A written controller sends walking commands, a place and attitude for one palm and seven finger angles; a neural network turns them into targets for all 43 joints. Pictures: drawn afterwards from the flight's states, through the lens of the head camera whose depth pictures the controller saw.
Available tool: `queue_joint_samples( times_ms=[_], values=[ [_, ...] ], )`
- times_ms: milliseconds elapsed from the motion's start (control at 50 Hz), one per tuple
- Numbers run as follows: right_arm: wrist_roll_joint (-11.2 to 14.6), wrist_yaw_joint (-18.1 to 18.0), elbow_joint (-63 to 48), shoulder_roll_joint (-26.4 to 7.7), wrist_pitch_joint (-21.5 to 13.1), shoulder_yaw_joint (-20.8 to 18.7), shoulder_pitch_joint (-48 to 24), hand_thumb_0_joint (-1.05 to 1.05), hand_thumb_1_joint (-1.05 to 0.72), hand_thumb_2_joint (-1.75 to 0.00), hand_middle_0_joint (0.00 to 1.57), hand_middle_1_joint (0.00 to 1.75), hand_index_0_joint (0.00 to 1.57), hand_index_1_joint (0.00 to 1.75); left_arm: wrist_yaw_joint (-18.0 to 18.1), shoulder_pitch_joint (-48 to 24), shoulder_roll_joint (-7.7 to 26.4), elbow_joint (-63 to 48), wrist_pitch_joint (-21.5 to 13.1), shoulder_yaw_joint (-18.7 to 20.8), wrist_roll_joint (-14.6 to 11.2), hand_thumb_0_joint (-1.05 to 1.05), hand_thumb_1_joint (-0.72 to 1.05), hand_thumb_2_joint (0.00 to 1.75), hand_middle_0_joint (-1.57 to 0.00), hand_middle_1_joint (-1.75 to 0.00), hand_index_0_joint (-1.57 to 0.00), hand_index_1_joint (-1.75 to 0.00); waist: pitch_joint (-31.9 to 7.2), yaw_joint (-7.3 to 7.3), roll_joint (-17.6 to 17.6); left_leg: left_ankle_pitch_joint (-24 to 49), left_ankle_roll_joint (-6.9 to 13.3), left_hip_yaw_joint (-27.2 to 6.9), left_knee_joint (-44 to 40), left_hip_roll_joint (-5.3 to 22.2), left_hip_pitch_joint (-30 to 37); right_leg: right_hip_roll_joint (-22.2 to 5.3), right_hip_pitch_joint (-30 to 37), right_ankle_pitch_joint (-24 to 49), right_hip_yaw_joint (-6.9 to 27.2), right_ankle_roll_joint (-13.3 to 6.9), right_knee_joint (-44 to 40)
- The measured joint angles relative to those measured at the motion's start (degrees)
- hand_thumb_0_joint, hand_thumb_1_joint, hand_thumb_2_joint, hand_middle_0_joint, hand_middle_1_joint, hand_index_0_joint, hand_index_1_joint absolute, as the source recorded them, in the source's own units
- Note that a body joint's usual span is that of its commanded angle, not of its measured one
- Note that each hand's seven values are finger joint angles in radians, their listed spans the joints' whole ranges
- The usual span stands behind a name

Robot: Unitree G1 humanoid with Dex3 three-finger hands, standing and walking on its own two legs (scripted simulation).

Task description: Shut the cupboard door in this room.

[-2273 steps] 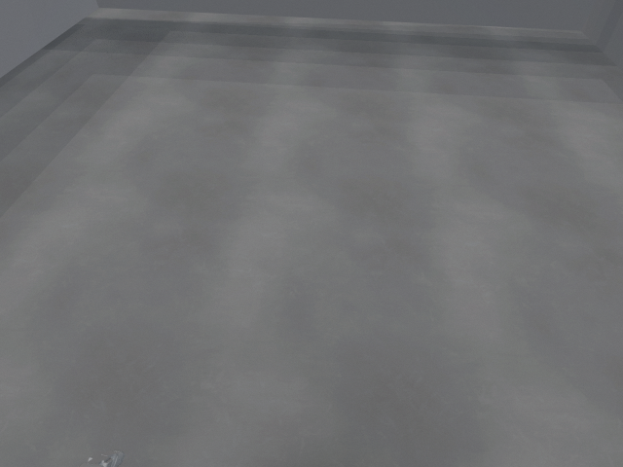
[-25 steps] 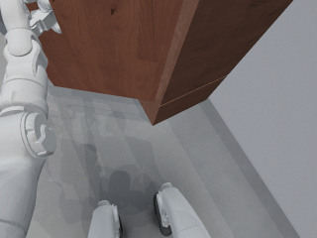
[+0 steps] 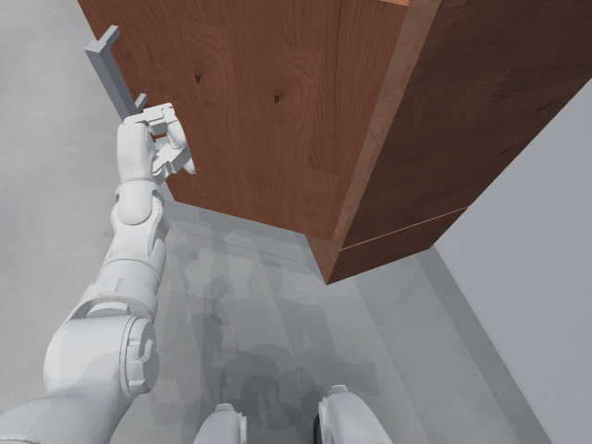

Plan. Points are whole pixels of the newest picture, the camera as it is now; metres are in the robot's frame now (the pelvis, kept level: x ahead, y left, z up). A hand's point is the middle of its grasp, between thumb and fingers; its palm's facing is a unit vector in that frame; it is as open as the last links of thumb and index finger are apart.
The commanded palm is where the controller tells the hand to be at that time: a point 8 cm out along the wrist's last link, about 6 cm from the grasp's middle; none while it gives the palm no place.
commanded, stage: pull the fist back off the door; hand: left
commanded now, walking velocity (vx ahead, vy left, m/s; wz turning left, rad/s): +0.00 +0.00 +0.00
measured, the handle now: (122, 78) +0.64 +0.22 +0.06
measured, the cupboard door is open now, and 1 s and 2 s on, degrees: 55 55 55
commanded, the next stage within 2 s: draw the hand back to the body in 0.04 s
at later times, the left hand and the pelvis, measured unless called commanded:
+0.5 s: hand (140, 177) +0.42 +0.15 +0.11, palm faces +0.12 -0.99 -0.04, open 3.1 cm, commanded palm +0.37 +0.21 +0.12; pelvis -0.01 -0.01 +0.03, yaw +0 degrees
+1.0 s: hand out of the picture +0.29 +0.23 +0.18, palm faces +0.31 -0.91 -0.28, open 3.6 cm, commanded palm +0.24 +0.27 +0.20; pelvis +0.02 +0.00 +0.07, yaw +2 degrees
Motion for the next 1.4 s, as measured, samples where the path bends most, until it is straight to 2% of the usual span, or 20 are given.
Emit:
queue_joint_samples(
  times_ms=[100, 240, 320, 420, 580, 680, 780, 920, 1020, 1100, 1240, 1400],
  values=[
    [0.22, -0.54, 0.24, 0.68, -0.34, 0.76, -2.31, 0.0, -0.91, -0.9, 0.2, 0.3, 0.2, 0.29, 0.97, -0.7, -0.94, 1.9, -0.58, -0.79, 0.37, 0.02, 0.9, 0.9, -1.3, -1.5, -1.3, -1.5, -0.01, 0.46, 0.06, 0.34, -0.07, -0.13, 0.08, -0.4, 0.68, -0.4, 0.59, -0.04, -0.1, -0.09, 0.56],
    [0.34, -1.0, -0.02, 1.62, -0.62, 1.78, -2.84, 0.0, -0.91, -0.9, 0.2, 0.3, 0.2, 0.29, 0.11, -2.7, 1.03, 3.39, -0.52, 0.93, 0.31, 0.02, 0.9, 0.9, -1.3, -1.5, -1.3, -1.5, 0.26, -0.01, 0.18, 0.97, -0.24, 0.19, 0.48, -0.4, -0.07, -0.36, -0.53, 0.49, 0.24, -0.33, 1.4],
    [1.39, -1.34, -0.7, 1.63, 0.25, 1.58, -0.73, 0.0, -0.91, -0.9, 0.2, 0.3, 0.2, 0.29, -1.99, 3.25, 0.8, -3.52, 1.04, 1.63, -1.6, 0.02, 0.9, 0.9, -1.3, -1.5, -1.3, -1.5, 0.53, 1.03, 0.62, 1.66, -0.28, 1.26, -1.87, 0.01, 2.96, 0.08, 1.86, 1.37, 1.26, -0.33, -0.49],
    [3.24, -2.48, -0.85, 1.24, 0.85, 1.73, 1.73, 0.01, -0.91, -0.9, 0.2, 0.3, 0.2, 0.29, -3.62, 12.64, -0.53, -12.29, 4.99, 0.33, -4.66, 0.02, 0.9, 0.9, -1.3, -1.5, -1.3, -1.5, 1.63, 2.68, 0.98, 3.55, -0.17, 1.7, -7.38, 0.19, 10.01, 0.28, 8.72, 3.13, 1.6, -0.31, -5.68],
    [4.74, -4.64, -0.39, 0.13, -1.11, 1.49, 0.42, 0.01, -0.91, -0.9, 0.2, 0.3, 0.2, 0.29, -6.07, 22.54, -0.69, -23.1, 7.3, -2.42, -7.13, 0.02, 0.9, 0.9, -1.3, -1.5, -1.3, -1.5, 2.69, 4.31, 0.52, 5.81, -0.22, 0.91, -13.51, 0.07, 18.84, 0.11, 18.14, 5.11, 0.74, -0.42, -12.12],
    [5.51, -5.36, -1.62, -0.65, -2.76, 1.41, -2.31, 0.01, -0.91, -0.9, 0.2, 0.3, 0.2, 0.29, -8.49, 29.48, -1.13, -31.28, 10.62, -3.9, -9.36, 0.02, 0.9, 0.9, -1.27, -1.47, -1.28, -1.47, 2.86, 5.76, 0.7, 6.66, 0.03, 1.06, -16.68, -0.3, 23.91, -0.26, 23.12, 5.7, 0.86, -0.2, -14.94],
    [5.6, -7.36, -2.99, 0.22, -1.53, 1.86, -6.7, 0.01, -0.91, -0.9, 0.2, 0.3, 0.2, 0.29, -3.12, 38.55, 0.42, -41.65, 16.99, -7.68, -3.74, 0.01, 0.9, 0.9, -1.2, -1.38, -1.2, -1.38, 4.42, 6.8, 0.63, 8.57, 0.31, 1.29, -22.47, -1.11, 31.66, -1.06, 30.43, 6.7, 1.05, 0.19, -19.43],
    [4.93, -8.57, -3.76, 1.36, -2.37, 3.58, -10.58, 0.01, -0.91, -0.9, 0.2, 0.3, 0.2, 0.29, 1.27, 47.84, 1.16, -53.55, 22.49, -8.58, -1.66, 0.02, 0.9, 0.9, -1.03, -1.2, -1.03, -1.2, 6.31, 9.36, 1.01, 11.28, 0.65, 0.52, -30.13, -1.58, 40.93, -1.6, 40.03, 8.89, 0.19, 0.43, -26.85],
    [4.28, -8.07, -3.61, 2.02, -3.35, 4.7, -11.61, 0.01, -0.91, -0.9, 0.2, 0.3, 0.2, 0.29, 2.1, 53.24, 1.5, -60.33, 24.03, -7.4, -1.52, 0.02, 0.9, 0.9, -0.9, -1.06, -0.9, -1.06, 7.26, 10.98, 1.4, 12.58, 0.79, 0.07, -33.96, -1.81, 45.38, -1.86, 44.68, 9.95, -0.32, 0.62, -30.62],
    [3.69, -7.66, -3.11, 2.49, -3.92, 5.23, -11.6, 0.01, -0.91, -0.9, 0.2, 0.3, 0.2, 0.29, 2.31, 57.3, 1.82, -65.09, 25.03, -5.88, -1.46, 0.02, 0.9, 0.9, -0.79, -0.94, -0.79, -0.94, 7.85, 11.72, 1.84, 13.18, 0.89, -0.1, -35.86, -1.93, 47.52, -1.99, 46.9, 10.45, -0.53, 0.76, -32.5],
    [3.03, -7.11, -1.74, 2.92, -4.57, 5.08, -10.07, 0.01, -0.91, -0.9, 0.2, 0.3, 0.2, 0.3, 2.69, 64.87, 3.04, -73.59, 25.58, -1.87, -1.49, 0.02, 0.9, 0.9, -0.6, -0.73, -0.6, -0.73, 7.98, 12.08, 2.53, 13.37, 1.0, -0.09, -37.27, -1.98, 49.3, -2.05, 48.7, 10.63, -0.56, 0.95, -33.92],
    [3.0, -7.02, -0.26, 2.37, -5.67, 3.78, -8.29, 0.01, -0.91, -0.9, 0.2, 0.3, 0.2, 0.3, 3.27, 73.02, 5.26, -81.52, 24.44, 3.83, -1.71, 0.01, 0.89, 0.9, -0.39, -0.49, -0.39, -0.49, 7.55, 12.22, 3.11, 13.11, 0.99, 0.17, -37.23, -1.84, 49.81, -1.91, 49.13, 10.53, -0.32, 0.99, -33.98]
  ],
)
